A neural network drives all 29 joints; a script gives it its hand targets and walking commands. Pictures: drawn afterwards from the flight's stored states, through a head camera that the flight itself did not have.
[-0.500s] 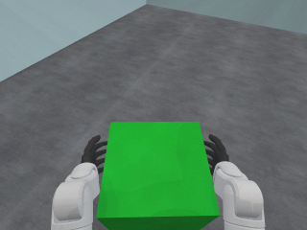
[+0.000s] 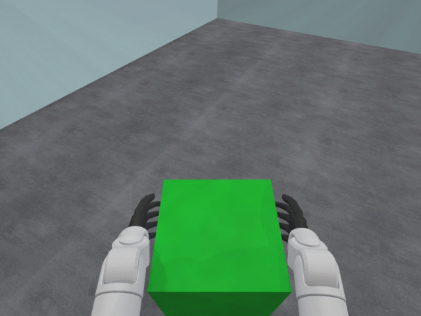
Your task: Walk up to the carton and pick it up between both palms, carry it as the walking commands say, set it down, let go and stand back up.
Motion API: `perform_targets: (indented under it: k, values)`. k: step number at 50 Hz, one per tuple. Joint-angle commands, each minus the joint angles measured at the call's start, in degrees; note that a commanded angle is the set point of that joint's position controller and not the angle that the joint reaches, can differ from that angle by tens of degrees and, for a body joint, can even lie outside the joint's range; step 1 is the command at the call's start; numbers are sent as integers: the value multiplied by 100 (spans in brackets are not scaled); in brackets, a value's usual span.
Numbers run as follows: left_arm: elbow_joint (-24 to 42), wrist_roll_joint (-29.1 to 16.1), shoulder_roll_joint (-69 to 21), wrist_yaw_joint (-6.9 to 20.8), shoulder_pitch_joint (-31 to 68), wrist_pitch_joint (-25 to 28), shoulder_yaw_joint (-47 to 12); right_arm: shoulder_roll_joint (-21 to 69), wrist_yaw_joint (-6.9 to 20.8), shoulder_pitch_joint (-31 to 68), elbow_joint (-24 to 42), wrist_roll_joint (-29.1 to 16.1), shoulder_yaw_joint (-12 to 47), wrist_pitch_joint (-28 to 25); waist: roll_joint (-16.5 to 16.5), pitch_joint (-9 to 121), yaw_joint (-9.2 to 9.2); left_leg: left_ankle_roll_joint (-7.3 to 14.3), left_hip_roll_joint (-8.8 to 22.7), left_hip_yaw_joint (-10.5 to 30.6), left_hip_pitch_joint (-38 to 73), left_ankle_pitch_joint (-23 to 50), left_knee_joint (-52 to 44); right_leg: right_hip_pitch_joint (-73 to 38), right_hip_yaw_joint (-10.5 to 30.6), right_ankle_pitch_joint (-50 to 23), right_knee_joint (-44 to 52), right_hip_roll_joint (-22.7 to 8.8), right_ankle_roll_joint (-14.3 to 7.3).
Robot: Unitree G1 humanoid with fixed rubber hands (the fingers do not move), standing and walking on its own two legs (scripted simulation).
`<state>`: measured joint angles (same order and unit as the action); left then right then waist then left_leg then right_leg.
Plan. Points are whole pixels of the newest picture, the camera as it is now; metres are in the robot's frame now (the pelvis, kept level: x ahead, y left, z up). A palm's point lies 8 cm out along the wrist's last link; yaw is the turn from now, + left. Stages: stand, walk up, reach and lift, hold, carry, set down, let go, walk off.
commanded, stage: set down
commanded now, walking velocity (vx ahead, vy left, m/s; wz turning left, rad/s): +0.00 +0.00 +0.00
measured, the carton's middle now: (217, 253) +0.26 -0.04 -0.04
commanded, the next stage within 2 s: none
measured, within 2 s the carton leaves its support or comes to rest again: neither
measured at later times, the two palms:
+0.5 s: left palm (149, 229) +0.32 +0.09 -0.01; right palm (290, 231) +0.27 -0.20 -0.01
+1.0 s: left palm (159, 241) +0.34 +0.08 -0.12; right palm (280, 249) +0.28 -0.21 -0.12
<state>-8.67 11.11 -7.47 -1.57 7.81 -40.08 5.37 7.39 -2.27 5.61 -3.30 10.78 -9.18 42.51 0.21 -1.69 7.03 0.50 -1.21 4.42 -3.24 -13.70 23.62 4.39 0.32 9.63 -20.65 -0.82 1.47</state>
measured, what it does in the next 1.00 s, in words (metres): lowers itself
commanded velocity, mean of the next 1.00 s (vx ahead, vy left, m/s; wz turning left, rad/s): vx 0.00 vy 0.00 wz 0.00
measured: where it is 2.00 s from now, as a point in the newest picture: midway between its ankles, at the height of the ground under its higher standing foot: outside the picture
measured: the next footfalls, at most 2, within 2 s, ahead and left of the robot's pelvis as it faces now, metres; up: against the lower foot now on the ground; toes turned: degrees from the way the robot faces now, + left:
none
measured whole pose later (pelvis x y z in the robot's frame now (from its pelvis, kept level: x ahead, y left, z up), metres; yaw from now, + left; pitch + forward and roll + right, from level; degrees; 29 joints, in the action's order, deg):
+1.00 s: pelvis -0.03 +0.01 -0.06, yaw -4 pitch +23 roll +0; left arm -31.4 15.9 -10.1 -1.0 29.4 -13.2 20.0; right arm 8.6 2.3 25.3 -25.3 15.8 -26.2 14.0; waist 1.9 3.1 4.2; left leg 0.7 -5.1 4.6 -52.8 -19.0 48.6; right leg 55.4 6.3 14.0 -45.9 1.4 2.7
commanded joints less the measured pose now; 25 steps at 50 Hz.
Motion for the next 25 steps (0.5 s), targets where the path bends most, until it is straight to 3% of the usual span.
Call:
perform_targets:
  k: [1,3,7,11,18,25]
  values:
    - [36,-822,-4268,1193,2714,288,-2645,4317,1016,2622,-69,-945,2900,-63,-128,701,-124,193,-340,176,-809,262,-507,-576,109,-884,36,515,-41]
    - [-343,-707,-4377,1359,3137,448,-2338,4781,1075,3180,-332,-965,2878,-150,-286,869,-278,291,-392,82,-982,-139,-379,-647,190,-473,25,452,12]
    - [-1305,-528,-4675,1756,4244,756,-1741,5571,1169,3939,-1323,-759,2353,-346,-463,999,-245,383,-416,7,-1219,-671,-87,-596,377,548,82,362,64]
    - [-2217,-226,-4658,1967,4897,971,-949,5836,1180,4284,-2310,-407,1587,-544,-403,962,-281,432,-431,-17,-1493,-916,0,-515,550,1144,112,294,94]
    - [-2944,267,-4454,1994,4829,1261,-105,5423,1115,4540,-2961,36,665,-1008,-225,949,-359,397,-380,11,-1846,-690,98,-338,691,784,-142,216,87]
    - [-2900,347,-4571,1834,4877,1815,-310,5362,1082,4560,-2938,242,702,-1689,-99,1625,-344,324,-407,-4,-2358,-298,332,22,559,-227,-719,314,8]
